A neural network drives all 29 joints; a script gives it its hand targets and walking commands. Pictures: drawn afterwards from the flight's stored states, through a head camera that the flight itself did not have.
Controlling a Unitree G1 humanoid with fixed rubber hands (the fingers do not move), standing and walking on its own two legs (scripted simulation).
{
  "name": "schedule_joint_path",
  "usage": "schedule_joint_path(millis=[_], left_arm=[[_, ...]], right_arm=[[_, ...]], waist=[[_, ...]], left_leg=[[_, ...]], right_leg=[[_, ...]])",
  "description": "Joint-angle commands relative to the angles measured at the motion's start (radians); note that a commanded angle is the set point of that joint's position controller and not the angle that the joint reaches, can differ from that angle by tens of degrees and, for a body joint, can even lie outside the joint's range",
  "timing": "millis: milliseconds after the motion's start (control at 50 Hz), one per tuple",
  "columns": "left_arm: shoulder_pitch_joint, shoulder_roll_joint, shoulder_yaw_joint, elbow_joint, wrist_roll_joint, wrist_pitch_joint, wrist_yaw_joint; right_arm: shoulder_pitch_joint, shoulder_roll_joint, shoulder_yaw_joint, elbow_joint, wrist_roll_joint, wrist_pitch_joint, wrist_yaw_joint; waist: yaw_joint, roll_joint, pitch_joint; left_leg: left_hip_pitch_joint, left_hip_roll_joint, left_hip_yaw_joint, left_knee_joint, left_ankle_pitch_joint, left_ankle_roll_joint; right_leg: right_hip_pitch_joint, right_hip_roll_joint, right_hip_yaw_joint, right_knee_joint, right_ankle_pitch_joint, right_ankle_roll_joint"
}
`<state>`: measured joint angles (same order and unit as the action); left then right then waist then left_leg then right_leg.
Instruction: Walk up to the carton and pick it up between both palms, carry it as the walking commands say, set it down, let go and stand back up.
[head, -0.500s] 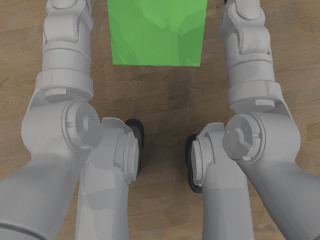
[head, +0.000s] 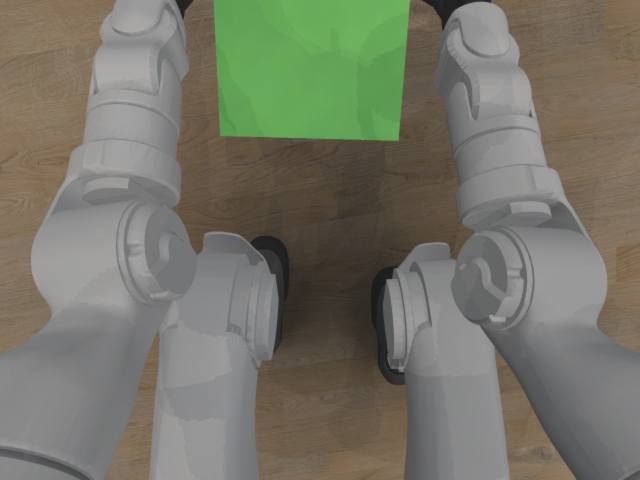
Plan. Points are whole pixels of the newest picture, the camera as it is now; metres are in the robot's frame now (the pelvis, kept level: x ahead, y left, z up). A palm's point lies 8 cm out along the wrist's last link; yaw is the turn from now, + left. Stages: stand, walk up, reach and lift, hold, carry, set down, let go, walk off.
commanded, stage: set down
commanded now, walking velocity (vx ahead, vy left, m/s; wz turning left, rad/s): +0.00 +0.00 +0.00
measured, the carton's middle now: (314, 3) +0.55 +0.06 -0.26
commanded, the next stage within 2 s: let go in 1.84 s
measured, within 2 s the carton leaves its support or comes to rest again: neither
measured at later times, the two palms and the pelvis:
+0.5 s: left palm (132, 19) +0.50 +0.23 -0.18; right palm (496, 17) +0.53 -0.11 -0.17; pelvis -0.03 +0.00 -0.01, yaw +0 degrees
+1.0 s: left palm out of the picture +0.51 +0.24 -0.05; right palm out of the picture +0.54 -0.11 -0.04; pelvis -0.01 +0.01 +0.07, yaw +1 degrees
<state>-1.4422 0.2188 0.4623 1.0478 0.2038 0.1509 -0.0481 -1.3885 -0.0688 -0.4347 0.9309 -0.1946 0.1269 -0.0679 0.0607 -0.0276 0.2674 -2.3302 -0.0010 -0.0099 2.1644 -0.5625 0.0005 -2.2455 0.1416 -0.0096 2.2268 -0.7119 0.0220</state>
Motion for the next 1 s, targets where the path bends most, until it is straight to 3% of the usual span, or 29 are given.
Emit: schedule_joint_path(millis=[0,20,120,180,280,380,580,780,980], left_arm=[[-0.163,-0.514,-0.211,0.035,-0.086,-0.023,-0.111],[-0.181,-0.467,-0.212,0.029,-0.11,-0.04,-0.093],[-0.104,0.097,-0.11,0.051,-0.146,-0.118,0.071],[-0.169,0.21,-0.163,0.033,-0.228,-0.143,0.113],[-0.271,0.254,-0.254,0.048,-0.337,-0.152,0.113],[-0.328,0.282,-0.292,0.083,-0.377,-0.152,0.107],[-0.284,0.277,-0.288,0.014,-0.367,-0.124,0.135],[-0.224,0.244,-0.272,-0.119,-0.339,-0.075,0.142],[-0.107,0.205,-0.216,-0.171,-0.279,-0.036,0.123]], right_arm=[[-0.239,0.463,0.255,0.051,0.051,-0.003,0.113],[-0.259,0.412,0.259,0.031,0.065,-0.019,0.095],[-0.182,-0.102,0.2,0.02,0.126,-0.061,-0.048],[-0.223,-0.192,0.237,0.005,0.207,-0.07,-0.086],[-0.322,-0.218,0.333,0.015,0.313,-0.067,-0.079],[-0.364,-0.261,0.35,0.084,0.36,-0.065,-0.065],[-0.315,-0.298,0.326,0.008,0.339,-0.052,-0.089],[-0.233,-0.293,0.271,-0.08,0.314,-0.019,-0.094],[-0.15,-0.245,0.23,-0.103,0.272,0.006,-0.08]], waist=[[0.028,-0.055,-0.861],[0.024,-0.058,-0.894],[0.025,-0.054,-0.963],[0.018,-0.043,-0.991],[0.035,-0.037,-0.964],[0.037,-0.02,-0.94],[0.011,0.011,-1.217],[-0.016,0.065,-1.304],[-0.011,0.048,-1.306]], left_leg=[[0.633,-0.085,0.013,-0.078,0.46,-0.012],[0.653,-0.085,0.013,-0.068,0.486,-0.017],[0.699,-0.066,0.021,-0.075,0.434,-0.025],[0.708,-0.047,0.014,-0.074,0.425,-0.02],[0.678,-0.021,0.006,-0.081,0.373,-0.008],[0.703,-0.008,-0.003,-0.089,0.341,-0.005],[0.958,-0.026,0.008,-0.127,0.424,-0.006],[1.01,-0.041,0.024,-0.25,0.403,-0.006],[1.03,-0.059,0.025,-0.413,0.422,-0.004]], right_leg=[[0.302,0.026,-0.007,-0.198,0.421,0.025],[0.329,0.023,-0.007,-0.188,0.449,0.027],[0.427,-0.005,-0.019,-0.186,0.416,0.044],[0.438,-0.022,-0.003,-0.195,0.408,0.045],[0.413,-0.047,0.02,-0.201,0.348,0.04],[0.37,-0.061,0.012,-0.195,0.295,0.035],[0.421,-0.054,-0.035,-0.237,0.317,0.032],[0.442,-0.045,-0.045,-0.359,0.302,0.017],[0.507,-0.024,-0.047,-0.508,0.328,0.019]])
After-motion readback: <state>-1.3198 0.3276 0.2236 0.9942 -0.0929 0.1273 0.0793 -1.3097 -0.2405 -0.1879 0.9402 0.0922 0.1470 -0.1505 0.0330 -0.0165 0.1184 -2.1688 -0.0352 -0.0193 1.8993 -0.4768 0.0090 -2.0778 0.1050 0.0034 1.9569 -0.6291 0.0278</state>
